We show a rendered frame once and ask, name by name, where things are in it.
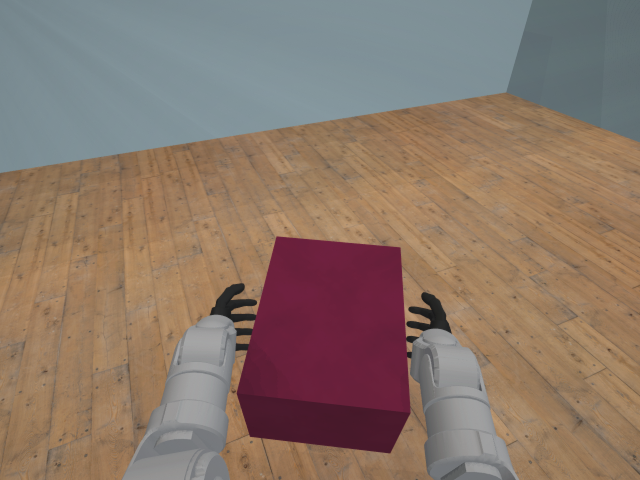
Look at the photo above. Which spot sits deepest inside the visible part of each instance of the carton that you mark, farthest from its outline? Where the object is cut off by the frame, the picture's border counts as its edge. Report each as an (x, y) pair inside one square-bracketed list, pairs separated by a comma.
[(327, 359)]

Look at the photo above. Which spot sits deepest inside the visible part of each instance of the left robot forearm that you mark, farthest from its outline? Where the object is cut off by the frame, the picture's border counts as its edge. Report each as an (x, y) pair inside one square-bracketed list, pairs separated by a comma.
[(192, 414)]

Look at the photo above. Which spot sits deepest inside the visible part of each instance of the robot left upper arm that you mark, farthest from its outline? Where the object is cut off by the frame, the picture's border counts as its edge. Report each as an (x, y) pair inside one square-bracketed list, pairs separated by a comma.
[(197, 464)]

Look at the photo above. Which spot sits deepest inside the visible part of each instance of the right robot forearm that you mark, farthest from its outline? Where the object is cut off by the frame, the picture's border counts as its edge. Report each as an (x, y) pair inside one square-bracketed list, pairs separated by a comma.
[(462, 442)]

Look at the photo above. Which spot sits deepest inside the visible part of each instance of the left robot hand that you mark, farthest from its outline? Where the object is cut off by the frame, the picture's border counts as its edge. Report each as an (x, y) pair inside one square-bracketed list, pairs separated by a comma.
[(224, 306)]

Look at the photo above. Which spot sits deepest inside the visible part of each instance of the right robot hand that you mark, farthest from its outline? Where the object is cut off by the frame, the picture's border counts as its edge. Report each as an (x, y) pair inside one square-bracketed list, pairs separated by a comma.
[(436, 315)]

